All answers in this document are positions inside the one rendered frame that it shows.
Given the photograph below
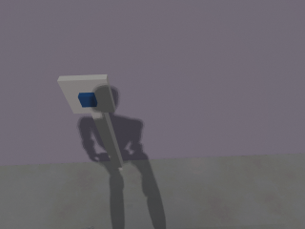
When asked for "button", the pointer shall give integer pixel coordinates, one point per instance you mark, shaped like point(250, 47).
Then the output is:
point(87, 100)

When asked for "panel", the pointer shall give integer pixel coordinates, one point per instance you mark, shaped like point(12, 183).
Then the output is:
point(99, 84)

